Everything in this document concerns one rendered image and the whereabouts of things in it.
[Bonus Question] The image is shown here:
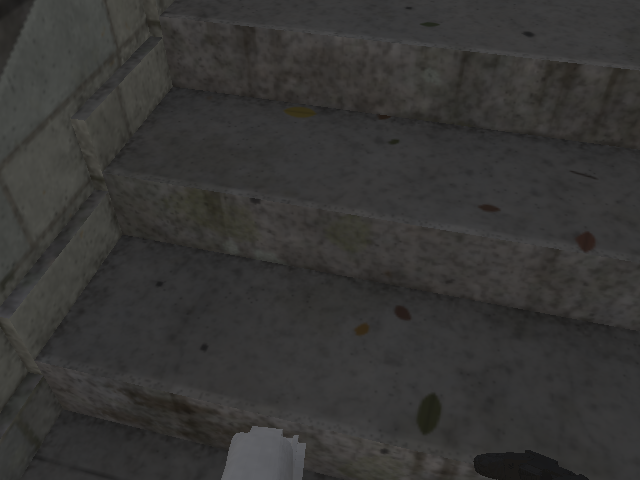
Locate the robot right hand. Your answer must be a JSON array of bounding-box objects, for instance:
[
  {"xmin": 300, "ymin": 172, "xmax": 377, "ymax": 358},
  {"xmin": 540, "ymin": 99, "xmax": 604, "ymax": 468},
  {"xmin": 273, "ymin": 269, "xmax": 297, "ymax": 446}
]
[{"xmin": 473, "ymin": 450, "xmax": 589, "ymax": 480}]

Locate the robot left thigh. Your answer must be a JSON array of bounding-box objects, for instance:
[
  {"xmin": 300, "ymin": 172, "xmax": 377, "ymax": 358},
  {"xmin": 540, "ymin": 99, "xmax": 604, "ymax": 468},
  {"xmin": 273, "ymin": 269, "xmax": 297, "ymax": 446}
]
[{"xmin": 221, "ymin": 426, "xmax": 306, "ymax": 480}]

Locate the robot left shin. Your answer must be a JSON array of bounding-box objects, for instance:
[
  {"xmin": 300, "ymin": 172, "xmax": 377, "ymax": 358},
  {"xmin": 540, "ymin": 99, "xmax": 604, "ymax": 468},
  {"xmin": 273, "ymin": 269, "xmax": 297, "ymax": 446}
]
[{"xmin": 226, "ymin": 432, "xmax": 244, "ymax": 463}]

